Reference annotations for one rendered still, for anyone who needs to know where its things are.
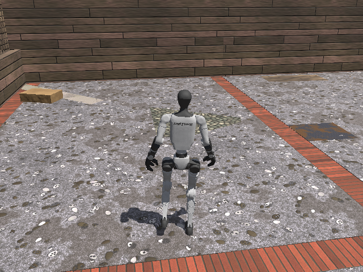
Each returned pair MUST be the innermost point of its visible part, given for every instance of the left robot forearm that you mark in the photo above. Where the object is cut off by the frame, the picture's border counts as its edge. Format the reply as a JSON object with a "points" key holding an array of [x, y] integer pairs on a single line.
{"points": [[153, 150]]}

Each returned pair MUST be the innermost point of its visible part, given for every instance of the left robot hand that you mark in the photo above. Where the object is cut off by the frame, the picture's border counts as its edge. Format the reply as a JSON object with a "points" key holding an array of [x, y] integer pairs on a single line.
{"points": [[148, 163]]}

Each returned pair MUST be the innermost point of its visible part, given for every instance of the left robot upper arm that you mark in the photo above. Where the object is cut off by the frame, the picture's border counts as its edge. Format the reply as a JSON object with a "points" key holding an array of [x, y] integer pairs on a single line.
{"points": [[162, 128]]}

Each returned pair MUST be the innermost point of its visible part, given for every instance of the right robot hand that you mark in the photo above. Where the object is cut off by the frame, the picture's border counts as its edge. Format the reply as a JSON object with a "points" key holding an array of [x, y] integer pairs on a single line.
{"points": [[213, 160]]}

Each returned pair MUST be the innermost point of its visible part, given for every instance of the right robot forearm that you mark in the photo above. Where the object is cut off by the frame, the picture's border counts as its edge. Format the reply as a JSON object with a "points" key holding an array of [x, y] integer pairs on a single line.
{"points": [[209, 149]]}

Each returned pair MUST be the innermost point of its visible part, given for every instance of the robot left shin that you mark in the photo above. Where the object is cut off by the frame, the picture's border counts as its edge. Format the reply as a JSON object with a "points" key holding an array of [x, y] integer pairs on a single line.
{"points": [[165, 201]]}

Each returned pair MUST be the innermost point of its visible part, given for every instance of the right robot upper arm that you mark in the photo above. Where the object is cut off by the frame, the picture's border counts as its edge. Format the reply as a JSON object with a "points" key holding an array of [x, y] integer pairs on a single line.
{"points": [[203, 130]]}

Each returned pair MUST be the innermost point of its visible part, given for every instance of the robot left thigh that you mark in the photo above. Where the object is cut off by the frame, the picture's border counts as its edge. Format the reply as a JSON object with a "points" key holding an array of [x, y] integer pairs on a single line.
{"points": [[167, 166]]}

